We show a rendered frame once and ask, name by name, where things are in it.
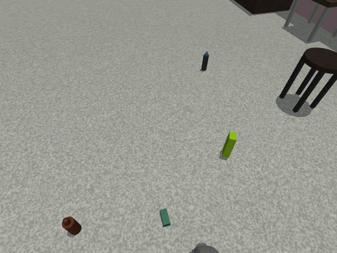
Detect stool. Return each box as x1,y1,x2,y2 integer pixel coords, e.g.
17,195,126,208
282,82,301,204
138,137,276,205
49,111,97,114
279,47,337,113

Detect chair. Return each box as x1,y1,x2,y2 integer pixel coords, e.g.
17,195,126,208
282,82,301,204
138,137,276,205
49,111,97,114
284,0,337,42

